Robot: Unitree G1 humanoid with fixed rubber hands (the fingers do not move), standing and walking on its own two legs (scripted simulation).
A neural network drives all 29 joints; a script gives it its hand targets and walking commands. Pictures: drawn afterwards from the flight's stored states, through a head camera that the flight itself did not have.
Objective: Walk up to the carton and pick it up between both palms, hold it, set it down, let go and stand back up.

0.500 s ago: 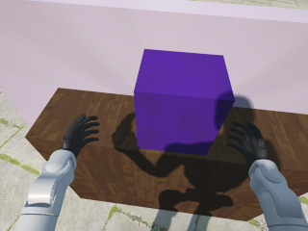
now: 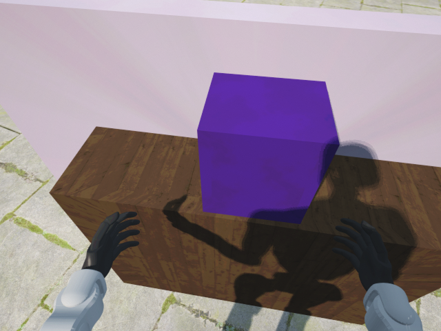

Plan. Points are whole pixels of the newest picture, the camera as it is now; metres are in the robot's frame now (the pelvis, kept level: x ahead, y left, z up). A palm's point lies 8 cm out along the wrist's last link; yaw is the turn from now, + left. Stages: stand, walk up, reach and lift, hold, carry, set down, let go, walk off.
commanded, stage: set down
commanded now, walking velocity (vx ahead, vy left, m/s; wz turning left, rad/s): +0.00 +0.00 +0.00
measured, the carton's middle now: (259, 151) +0.48 -0.04 +0.05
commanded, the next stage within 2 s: none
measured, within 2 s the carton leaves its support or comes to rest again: neither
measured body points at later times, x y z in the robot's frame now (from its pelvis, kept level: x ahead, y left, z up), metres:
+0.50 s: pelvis +0.02 +0.00 +0.00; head +0.03 +0.01 +0.45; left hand +0.22 +0.23 +0.00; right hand +0.23 -0.21 +0.01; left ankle +0.00 +0.10 -0.75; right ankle +0.00 -0.10 -0.75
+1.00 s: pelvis +0.01 +0.00 +0.00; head +0.03 +0.01 +0.45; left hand +0.17 +0.24 -0.04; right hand +0.18 -0.21 -0.04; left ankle +0.00 +0.10 -0.75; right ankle +0.00 -0.10 -0.75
